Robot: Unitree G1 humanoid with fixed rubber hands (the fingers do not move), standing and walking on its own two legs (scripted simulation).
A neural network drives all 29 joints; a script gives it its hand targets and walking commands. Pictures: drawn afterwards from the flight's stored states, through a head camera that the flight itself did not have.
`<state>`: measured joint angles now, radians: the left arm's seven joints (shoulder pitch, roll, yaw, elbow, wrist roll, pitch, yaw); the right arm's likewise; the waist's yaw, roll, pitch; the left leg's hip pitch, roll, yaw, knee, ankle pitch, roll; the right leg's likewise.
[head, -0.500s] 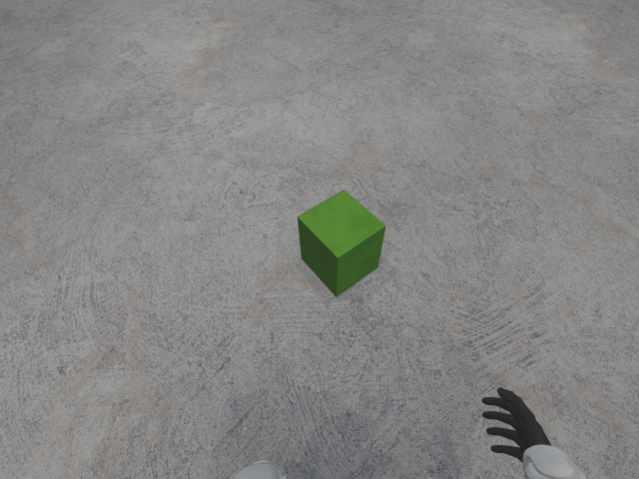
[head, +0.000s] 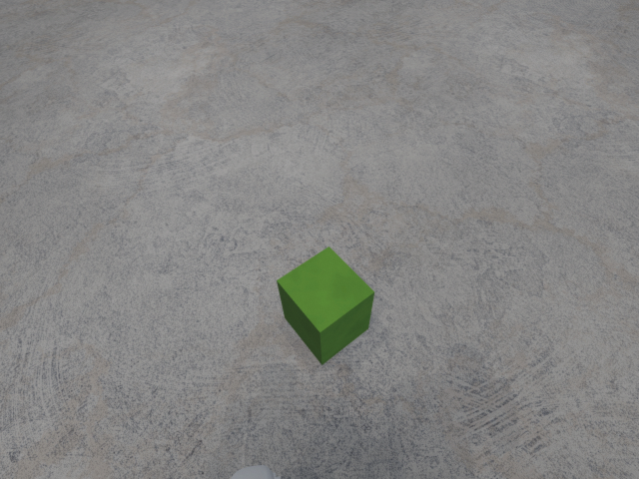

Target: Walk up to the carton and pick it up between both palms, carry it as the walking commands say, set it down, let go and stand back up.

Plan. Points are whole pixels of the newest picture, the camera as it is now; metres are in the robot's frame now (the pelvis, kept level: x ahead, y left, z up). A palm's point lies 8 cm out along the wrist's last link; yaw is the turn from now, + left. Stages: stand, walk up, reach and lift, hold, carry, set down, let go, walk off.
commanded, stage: walk up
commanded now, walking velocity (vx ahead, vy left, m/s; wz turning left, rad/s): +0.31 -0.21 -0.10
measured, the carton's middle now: (325, 306) +0.66 +0.02 -0.64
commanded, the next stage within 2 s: none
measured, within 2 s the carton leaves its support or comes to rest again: neither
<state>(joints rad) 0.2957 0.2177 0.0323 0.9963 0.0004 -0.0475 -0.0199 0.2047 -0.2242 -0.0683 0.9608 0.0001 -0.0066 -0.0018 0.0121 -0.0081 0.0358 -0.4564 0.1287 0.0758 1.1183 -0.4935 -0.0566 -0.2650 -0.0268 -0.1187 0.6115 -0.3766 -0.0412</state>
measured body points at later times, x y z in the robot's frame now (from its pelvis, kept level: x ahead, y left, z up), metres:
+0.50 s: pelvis +0.15 -0.04 -0.01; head +0.17 -0.03 +0.44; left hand +0.20 +0.21 -0.15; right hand +0.18 -0.30 -0.15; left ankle +0.07 +0.11 -0.68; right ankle +0.16 -0.14 -0.73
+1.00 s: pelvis +0.15 -0.11 -0.01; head +0.16 -0.10 +0.44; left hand +0.21 +0.13 -0.16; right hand +0.18 -0.38 -0.15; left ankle +0.15 +0.07 -0.72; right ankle +0.18 -0.23 -0.73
